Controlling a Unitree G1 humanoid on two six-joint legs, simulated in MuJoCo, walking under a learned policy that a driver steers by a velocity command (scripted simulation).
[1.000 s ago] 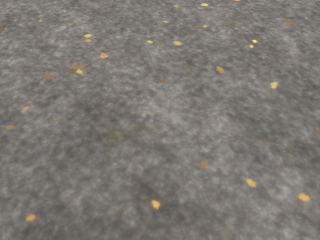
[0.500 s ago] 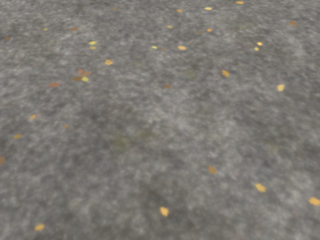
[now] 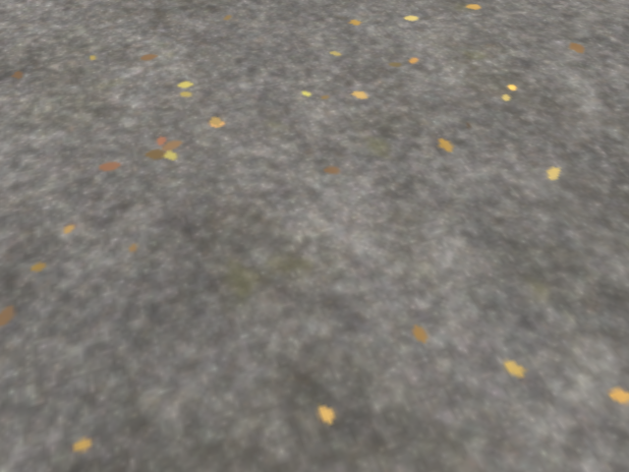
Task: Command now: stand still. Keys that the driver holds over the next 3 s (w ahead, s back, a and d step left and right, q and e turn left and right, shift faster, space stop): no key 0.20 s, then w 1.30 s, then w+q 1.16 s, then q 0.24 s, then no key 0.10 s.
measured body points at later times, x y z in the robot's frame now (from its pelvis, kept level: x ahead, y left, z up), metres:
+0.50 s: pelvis +0.04 -0.03 -0.01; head +0.05 -0.04 +0.44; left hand +0.07 +0.24 -0.14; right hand +0.05 -0.30 -0.16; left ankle +0.00 +0.11 -0.73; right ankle +0.02 -0.13 -0.74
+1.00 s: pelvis +0.29 +0.02 -0.02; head +0.33 +0.02 +0.43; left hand +0.24 +0.27 -0.16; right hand +0.48 -0.23 -0.12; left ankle +0.39 +0.10 -0.74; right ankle +0.09 -0.12 -0.65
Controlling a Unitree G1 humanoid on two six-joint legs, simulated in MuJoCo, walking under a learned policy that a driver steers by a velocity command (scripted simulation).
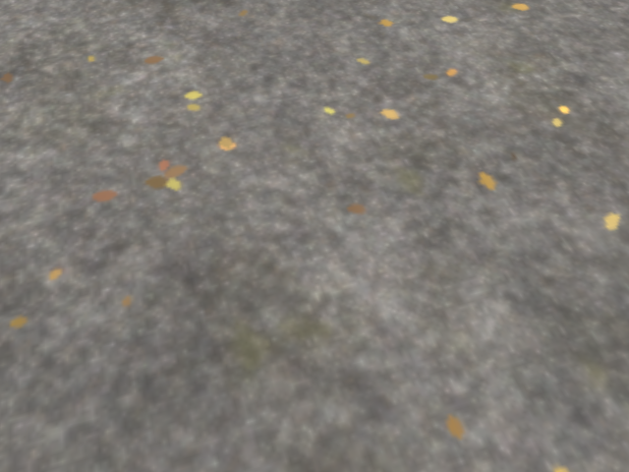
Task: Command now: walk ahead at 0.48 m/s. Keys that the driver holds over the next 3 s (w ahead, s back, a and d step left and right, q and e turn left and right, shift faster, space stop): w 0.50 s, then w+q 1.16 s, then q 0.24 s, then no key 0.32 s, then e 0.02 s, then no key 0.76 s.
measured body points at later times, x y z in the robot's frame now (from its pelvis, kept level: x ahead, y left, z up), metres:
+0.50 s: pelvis +0.30 -0.04 +0.00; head +0.33 -0.06 +0.45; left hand +0.50 +0.20 -0.09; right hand +0.26 -0.31 -0.15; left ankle +0.11 +0.09 -0.68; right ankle +0.41 -0.14 -0.72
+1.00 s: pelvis +0.58 +0.00 -0.01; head +0.61 +0.01 +0.44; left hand +0.53 +0.27 -0.15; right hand +0.82 -0.20 -0.10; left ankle +0.69 +0.10 -0.72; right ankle +0.41 -0.14 -0.72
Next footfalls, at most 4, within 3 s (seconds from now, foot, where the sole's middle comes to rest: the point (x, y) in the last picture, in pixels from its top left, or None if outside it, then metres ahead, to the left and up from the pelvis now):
0.46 right None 0.45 -0.15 -0.76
1.00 left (288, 348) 0.73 0.12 -0.76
1.48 right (324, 231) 1.07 0.04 -0.76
1.96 left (200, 224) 1.08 0.38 -0.76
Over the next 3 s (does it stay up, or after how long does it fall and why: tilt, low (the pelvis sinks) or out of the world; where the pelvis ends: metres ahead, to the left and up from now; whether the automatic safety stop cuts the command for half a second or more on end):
stays up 1.14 0.25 0.01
